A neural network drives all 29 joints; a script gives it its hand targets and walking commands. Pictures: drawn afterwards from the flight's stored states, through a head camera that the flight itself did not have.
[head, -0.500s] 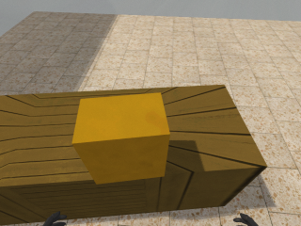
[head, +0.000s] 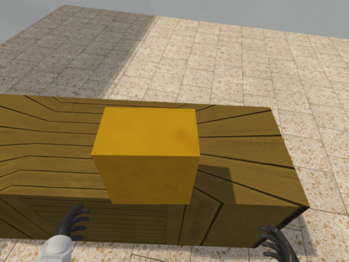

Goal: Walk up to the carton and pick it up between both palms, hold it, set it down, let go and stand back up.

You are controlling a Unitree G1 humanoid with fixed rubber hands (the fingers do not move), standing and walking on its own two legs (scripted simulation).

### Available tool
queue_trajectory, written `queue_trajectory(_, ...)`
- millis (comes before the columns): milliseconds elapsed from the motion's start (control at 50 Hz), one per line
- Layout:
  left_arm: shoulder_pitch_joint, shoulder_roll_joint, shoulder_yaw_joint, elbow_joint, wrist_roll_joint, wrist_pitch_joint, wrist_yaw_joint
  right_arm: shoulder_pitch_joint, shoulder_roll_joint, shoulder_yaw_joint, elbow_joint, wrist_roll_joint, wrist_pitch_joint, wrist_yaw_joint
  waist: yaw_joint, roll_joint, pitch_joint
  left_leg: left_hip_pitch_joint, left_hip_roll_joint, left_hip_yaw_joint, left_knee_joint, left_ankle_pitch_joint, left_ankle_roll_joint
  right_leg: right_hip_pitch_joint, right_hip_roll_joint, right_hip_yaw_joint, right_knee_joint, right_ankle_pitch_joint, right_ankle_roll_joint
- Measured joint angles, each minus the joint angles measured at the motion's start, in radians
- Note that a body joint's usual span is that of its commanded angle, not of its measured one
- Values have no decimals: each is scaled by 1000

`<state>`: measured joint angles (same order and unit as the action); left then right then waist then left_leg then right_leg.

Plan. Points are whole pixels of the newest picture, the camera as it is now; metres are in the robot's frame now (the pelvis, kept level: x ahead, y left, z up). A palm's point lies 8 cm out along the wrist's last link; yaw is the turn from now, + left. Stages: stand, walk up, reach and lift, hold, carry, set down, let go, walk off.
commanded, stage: reach and lift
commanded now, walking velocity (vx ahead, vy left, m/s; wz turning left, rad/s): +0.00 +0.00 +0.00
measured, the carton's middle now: (150, 159) +0.43 +0.06 -0.07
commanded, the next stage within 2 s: none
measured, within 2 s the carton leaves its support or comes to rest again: neither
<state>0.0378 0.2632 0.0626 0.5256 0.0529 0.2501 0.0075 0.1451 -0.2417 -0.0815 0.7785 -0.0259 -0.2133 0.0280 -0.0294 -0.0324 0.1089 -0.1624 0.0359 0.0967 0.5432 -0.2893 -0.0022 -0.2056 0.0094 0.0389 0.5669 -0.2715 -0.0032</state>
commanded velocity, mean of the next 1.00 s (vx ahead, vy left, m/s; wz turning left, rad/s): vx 0.00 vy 0.00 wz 0.00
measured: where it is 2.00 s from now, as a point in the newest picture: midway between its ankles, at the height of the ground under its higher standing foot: outside the picture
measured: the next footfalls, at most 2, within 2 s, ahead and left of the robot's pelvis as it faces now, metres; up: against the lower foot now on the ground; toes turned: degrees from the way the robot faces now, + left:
none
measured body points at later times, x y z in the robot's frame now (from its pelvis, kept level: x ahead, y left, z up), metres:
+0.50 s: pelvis +0.02 +0.00 +0.01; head +0.02 +0.01 +0.46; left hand +0.22 +0.26 -0.05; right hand +0.19 -0.22 -0.06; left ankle +0.01 +0.12 -0.73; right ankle +0.03 -0.12 -0.73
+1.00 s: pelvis +0.02 +0.01 +0.00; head +0.02 +0.01 +0.45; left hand +0.23 +0.27 -0.04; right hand +0.25 -0.20 -0.04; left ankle +0.01 +0.12 -0.73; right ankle +0.03 -0.12 -0.73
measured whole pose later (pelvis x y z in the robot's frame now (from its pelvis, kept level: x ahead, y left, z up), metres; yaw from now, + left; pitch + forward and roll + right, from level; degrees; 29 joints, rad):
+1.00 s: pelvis +0.02 +0.01 +0.00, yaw +3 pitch -2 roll -1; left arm 0.05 0.28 -0.04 0.79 -0.23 -0.48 -0.02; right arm 0.04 -0.19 0.07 0.90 0.26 -0.60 0.03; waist 0.02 -0.01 0.03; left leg -0.20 0.03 0.05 0.56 -0.32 0.00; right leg -0.20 0.00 -0.01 0.53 -0.29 0.00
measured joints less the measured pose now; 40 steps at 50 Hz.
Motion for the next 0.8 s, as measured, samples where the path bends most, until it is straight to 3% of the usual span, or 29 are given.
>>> queue_trajectory(280, 45, 32, 0, 85, -91, -222, -12, 68, 87, 30, -61, 23, -63, -37, 16, 2, -5, 71, -2, -8, -128, 56, -9, 67, 2, -10, -112, 44, -8)
queue_trajectory(800, 85, -2, -70, 212, -192, -638, -23, -21, 53, 88, 105, 231, -314, -3, 46, 29, -62, 66, -6, -36, -76, 3, 2, 109, -6, -37, -136, 22, 7)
